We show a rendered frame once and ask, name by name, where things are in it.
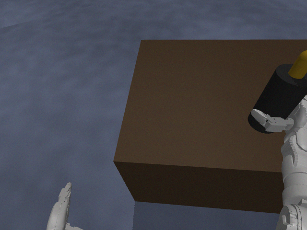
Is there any bottle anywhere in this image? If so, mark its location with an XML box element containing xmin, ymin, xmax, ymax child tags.
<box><xmin>248</xmin><ymin>50</ymin><xmax>307</xmax><ymax>134</ymax></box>

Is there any left robot hand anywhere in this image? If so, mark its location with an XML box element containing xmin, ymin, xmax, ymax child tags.
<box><xmin>46</xmin><ymin>182</ymin><xmax>83</xmax><ymax>230</ymax></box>

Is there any right robot arm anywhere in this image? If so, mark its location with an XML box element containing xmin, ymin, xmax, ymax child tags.
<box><xmin>276</xmin><ymin>128</ymin><xmax>307</xmax><ymax>230</ymax></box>

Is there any right robot hand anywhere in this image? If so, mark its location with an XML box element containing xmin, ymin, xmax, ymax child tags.
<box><xmin>251</xmin><ymin>95</ymin><xmax>307</xmax><ymax>134</ymax></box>

